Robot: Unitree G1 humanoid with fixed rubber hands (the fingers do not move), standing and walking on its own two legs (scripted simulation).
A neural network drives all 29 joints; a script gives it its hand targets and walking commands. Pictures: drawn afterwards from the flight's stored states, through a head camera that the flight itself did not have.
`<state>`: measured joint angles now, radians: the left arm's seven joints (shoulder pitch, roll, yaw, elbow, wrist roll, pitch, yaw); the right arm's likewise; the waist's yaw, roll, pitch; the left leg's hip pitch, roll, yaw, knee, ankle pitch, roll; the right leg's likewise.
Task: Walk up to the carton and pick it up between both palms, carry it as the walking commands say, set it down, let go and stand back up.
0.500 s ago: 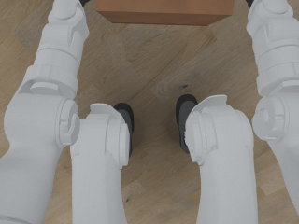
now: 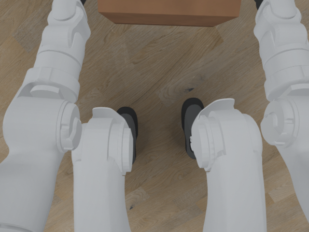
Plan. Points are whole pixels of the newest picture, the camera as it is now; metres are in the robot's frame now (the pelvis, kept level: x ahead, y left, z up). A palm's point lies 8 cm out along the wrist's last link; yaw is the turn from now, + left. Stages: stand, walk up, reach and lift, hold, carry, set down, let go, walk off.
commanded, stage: set down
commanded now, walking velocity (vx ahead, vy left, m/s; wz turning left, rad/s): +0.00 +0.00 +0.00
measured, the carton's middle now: out of the picture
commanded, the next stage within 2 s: let go in 1.86 s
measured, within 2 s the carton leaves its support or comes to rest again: neither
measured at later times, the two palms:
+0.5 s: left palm out of the picture +0.54 +0.17 -0.19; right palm out of the picture +0.50 -0.24 -0.21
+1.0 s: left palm out of the picture +0.56 +0.17 -0.07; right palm out of the picture +0.53 -0.27 -0.09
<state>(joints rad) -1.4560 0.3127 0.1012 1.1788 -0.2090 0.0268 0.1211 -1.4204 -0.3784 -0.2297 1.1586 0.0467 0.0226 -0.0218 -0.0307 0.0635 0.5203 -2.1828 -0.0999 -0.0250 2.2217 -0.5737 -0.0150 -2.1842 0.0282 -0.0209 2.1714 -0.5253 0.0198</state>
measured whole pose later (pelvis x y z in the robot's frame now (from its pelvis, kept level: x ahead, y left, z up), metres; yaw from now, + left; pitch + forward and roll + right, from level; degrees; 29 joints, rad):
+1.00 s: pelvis +0.00 -0.03 +0.05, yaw +2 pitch +27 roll +3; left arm -1.34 0.43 0.12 0.77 -0.24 0.27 0.10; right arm -1.28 -0.48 -0.21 0.76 0.13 0.25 -0.04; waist -0.03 0.00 0.52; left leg -1.92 -0.07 0.00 2.07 -0.62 -0.02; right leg -1.98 0.04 0.00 2.07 -0.55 -0.04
